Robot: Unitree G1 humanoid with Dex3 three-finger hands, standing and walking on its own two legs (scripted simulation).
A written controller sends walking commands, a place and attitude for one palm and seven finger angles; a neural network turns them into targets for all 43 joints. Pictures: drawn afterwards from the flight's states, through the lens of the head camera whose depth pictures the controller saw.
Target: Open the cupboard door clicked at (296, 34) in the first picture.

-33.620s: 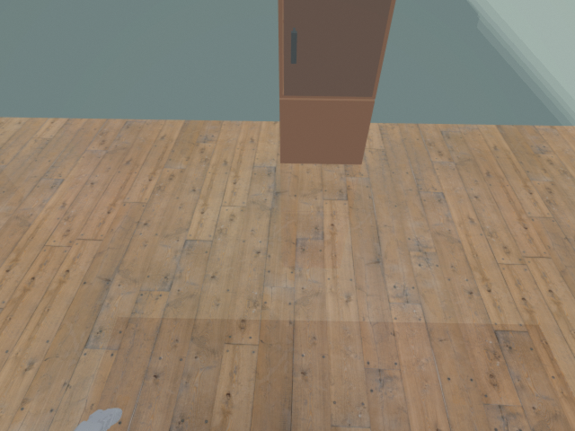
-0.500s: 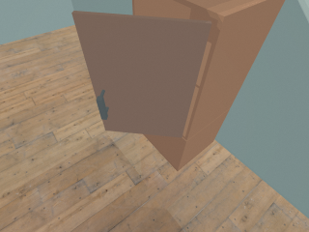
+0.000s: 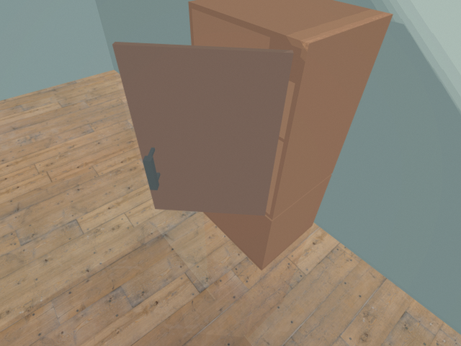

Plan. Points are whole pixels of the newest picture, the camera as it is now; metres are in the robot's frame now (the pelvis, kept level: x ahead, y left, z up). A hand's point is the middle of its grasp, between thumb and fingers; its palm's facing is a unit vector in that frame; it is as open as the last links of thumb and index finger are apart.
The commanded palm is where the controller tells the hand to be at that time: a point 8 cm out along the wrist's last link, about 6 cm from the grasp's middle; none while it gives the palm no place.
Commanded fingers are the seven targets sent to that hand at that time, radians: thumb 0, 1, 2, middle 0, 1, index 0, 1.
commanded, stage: look again from close up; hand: left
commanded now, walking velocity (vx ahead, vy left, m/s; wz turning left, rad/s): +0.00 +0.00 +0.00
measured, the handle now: (153, 168) +0.63 +0.27 -0.11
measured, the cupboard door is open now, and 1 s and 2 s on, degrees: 45 45 45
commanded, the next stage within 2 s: shuffle to correct the standing spot in 0.02 s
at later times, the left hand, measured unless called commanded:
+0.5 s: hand out of the picture -0.05 +0.21 -0.18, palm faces +0.04 -0.99 -0.16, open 7.4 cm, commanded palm none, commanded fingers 0.00 0.90 0.90 -0.20 -0.30 -0.20 -0.30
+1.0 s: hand out of the picture +0.02 +0.25 -0.19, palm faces +0.09 -0.99 -0.13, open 7.4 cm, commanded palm none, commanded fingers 0.00 0.90 0.90 -0.20 -0.30 -0.20 -0.30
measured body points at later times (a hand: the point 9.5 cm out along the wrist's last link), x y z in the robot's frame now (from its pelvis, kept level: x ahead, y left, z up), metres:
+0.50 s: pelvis -0.01 +0.04 +0.00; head -0.03 +0.05 +0.45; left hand -0.05 +0.26 -0.17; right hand -0.07 -0.20 -0.15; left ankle +0.03 +0.10 -0.74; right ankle +0.00 -0.11 -0.72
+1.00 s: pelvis +0.06 +0.09 -0.01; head +0.06 +0.11 +0.44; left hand +0.01 +0.30 -0.17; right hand +0.09 -0.15 -0.15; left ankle +0.15 +0.21 -0.73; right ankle +0.01 -0.07 -0.74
